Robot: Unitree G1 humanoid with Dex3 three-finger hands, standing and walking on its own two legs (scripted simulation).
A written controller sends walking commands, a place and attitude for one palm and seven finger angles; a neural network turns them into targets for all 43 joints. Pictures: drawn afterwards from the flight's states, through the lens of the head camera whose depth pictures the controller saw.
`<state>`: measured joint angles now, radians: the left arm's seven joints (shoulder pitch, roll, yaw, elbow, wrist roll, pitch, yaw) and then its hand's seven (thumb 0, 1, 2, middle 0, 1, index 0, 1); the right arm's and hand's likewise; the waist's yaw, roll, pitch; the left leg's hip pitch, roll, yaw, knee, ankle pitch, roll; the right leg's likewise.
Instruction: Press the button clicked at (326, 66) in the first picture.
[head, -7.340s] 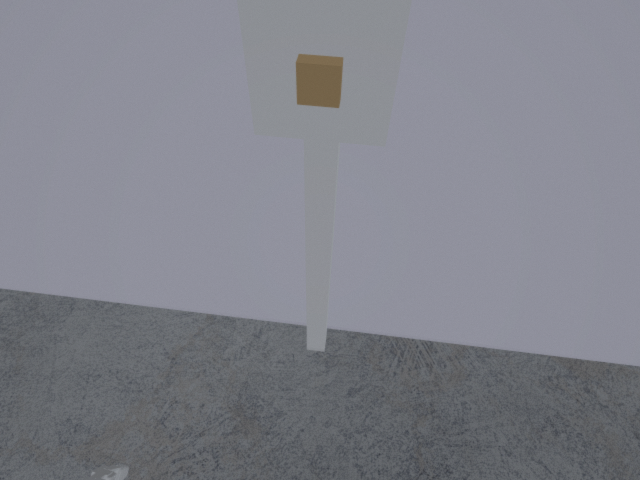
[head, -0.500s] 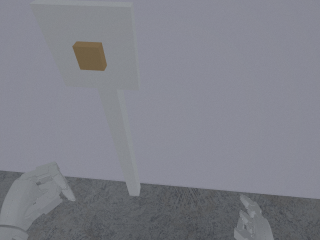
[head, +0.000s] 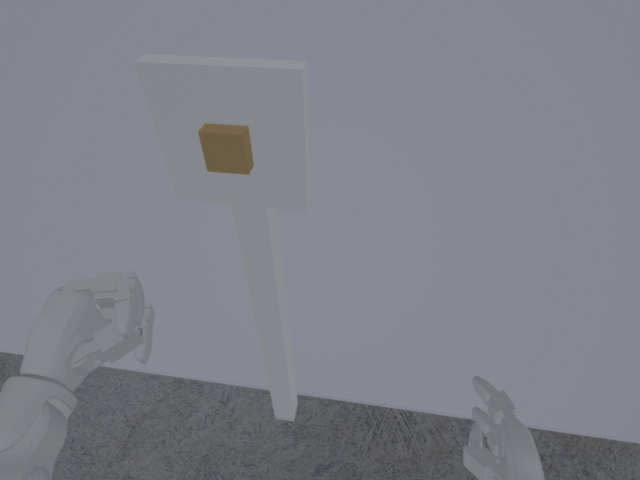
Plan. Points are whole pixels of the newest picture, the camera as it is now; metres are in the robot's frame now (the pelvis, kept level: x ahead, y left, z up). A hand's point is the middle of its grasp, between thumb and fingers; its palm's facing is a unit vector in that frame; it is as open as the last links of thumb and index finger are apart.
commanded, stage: raise the hand and make a fist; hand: left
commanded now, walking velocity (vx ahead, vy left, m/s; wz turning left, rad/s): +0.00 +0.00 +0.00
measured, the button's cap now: (228, 148) +0.47 +0.19 +0.22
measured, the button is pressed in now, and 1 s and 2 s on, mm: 0 0 0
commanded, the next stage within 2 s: aim a knuckle at the button in 0.70 s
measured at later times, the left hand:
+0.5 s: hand (138, 279) +0.24 +0.21 +0.20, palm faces +0.00 -1.00 -0.10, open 3.1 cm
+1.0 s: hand (155, 266) +0.25 +0.20 +0.20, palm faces +0.00 -1.00 -0.08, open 3.1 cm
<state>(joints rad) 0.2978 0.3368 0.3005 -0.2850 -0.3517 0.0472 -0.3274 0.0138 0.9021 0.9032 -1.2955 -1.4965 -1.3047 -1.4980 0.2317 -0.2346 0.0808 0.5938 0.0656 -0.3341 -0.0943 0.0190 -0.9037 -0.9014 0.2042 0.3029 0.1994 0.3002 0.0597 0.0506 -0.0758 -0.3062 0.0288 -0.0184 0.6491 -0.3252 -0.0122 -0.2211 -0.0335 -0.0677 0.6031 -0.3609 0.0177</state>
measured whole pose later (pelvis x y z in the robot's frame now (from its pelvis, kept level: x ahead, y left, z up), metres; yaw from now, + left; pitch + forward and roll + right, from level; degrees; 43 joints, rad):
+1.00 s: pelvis +0.00 -0.01 +0.01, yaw +0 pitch -3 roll +0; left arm 0.01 0.34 0.32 -0.24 -0.33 0.32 -0.30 0.01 0.90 0.90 -1.30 -1.50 -1.31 -1.50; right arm 0.19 -0.25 0.09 0.63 0.08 -0.25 -0.11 0.02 -0.90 -0.90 0.20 0.30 0.20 0.30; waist 0.06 0.06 -0.05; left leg -0.22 0.02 -0.02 0.56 -0.28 -0.02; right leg -0.15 -0.04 -0.07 0.54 -0.34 0.01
